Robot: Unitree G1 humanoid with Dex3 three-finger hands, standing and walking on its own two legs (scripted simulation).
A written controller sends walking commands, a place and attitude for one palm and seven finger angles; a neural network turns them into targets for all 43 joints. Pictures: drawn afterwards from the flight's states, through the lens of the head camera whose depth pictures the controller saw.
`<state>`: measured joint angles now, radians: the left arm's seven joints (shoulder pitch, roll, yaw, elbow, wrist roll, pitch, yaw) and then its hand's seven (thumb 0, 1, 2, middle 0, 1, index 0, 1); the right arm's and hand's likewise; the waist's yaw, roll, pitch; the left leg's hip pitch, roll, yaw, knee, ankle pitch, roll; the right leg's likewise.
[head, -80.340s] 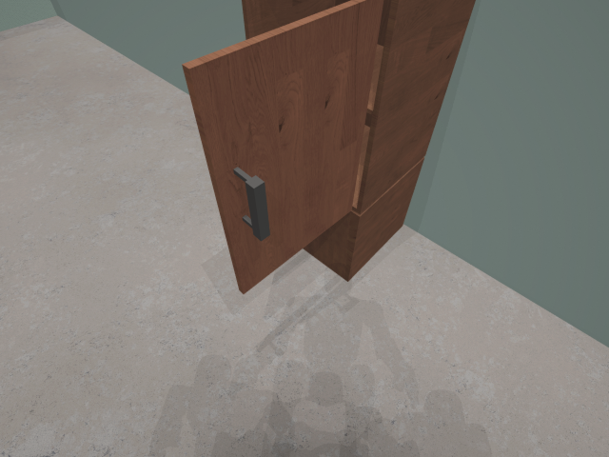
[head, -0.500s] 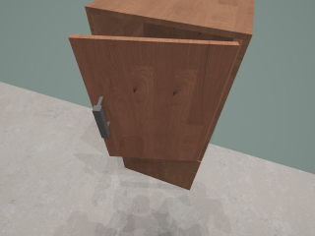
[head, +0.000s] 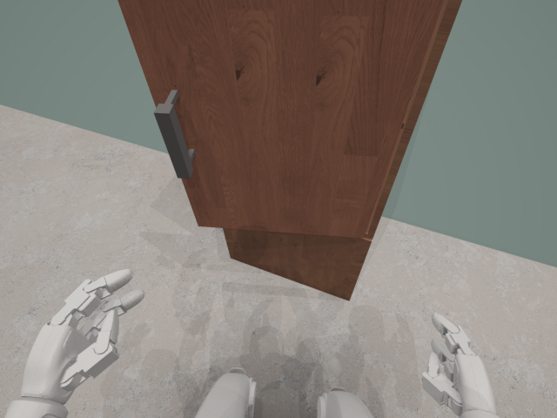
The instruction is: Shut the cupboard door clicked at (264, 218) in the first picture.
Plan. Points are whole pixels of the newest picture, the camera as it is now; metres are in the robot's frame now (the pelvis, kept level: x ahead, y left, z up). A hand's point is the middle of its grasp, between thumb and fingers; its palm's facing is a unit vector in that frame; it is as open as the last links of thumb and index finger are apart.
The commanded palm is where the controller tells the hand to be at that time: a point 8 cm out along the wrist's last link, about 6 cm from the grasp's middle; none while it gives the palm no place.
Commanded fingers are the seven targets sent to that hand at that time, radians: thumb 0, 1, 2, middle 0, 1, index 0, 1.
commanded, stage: raise the hand and make a fist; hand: left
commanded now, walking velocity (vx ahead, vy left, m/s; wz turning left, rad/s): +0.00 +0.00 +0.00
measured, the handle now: (179, 135) +0.54 +0.22 +0.09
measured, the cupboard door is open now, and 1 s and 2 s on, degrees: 17 17 17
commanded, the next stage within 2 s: bring the fist close to the handle in 1.52 s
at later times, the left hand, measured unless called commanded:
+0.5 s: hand (97, 324) +0.22 +0.24 +0.07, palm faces +0.00 -1.00 -0.03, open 3.9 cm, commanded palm +0.19 +0.29 +0.07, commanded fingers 0.00 0.90 0.90 -1.02 -1.20 -1.02 -1.20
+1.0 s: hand (103, 307) +0.23 +0.23 +0.09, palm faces -0.02 -1.00 -0.03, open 3.1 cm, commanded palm +0.21 +0.28 +0.09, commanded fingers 0.00 0.90 0.90 -1.30 -1.50 -1.30 -1.50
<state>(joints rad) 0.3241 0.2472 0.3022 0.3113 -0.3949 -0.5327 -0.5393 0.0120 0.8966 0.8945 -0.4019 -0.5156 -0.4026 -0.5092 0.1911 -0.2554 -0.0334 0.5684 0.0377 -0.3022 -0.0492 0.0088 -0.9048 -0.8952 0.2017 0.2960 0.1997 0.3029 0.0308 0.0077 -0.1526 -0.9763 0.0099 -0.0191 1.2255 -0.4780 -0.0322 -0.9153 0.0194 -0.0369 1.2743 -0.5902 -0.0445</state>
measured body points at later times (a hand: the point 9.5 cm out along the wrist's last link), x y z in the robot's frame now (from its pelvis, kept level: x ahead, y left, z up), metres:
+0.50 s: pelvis +0.01 +0.04 +0.01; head +0.06 +0.06 +0.46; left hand +0.21 +0.30 +0.07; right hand +0.18 -0.19 -0.05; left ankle +0.07 +0.14 -0.63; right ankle +0.02 -0.09 -0.63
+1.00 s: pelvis +0.01 +0.04 +0.02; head +0.06 +0.05 +0.47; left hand +0.22 +0.29 +0.09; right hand +0.20 -0.18 -0.04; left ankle +0.07 +0.14 -0.63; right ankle +0.02 -0.09 -0.63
